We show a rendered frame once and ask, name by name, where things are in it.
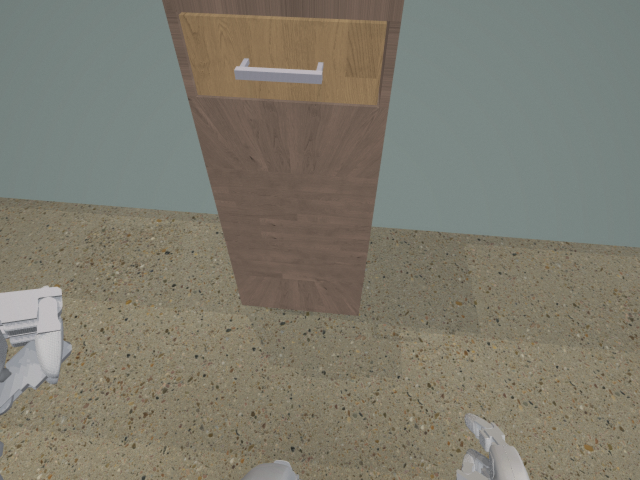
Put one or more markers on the cabinet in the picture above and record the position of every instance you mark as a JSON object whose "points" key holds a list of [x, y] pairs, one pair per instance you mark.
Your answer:
{"points": [[294, 182]]}

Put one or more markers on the left robot shin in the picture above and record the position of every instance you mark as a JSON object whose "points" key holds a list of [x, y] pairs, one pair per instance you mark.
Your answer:
{"points": [[283, 462]]}

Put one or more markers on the drawer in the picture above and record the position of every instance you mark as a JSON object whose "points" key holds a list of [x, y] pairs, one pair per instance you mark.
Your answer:
{"points": [[351, 52]]}

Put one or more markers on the handle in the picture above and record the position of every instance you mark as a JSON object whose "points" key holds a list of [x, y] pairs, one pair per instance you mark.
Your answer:
{"points": [[243, 72]]}

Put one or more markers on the robot left hand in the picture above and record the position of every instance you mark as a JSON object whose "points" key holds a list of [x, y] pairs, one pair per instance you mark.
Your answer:
{"points": [[31, 318]]}

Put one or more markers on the robot right hand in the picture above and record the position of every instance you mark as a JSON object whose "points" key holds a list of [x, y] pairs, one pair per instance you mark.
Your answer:
{"points": [[504, 461]]}

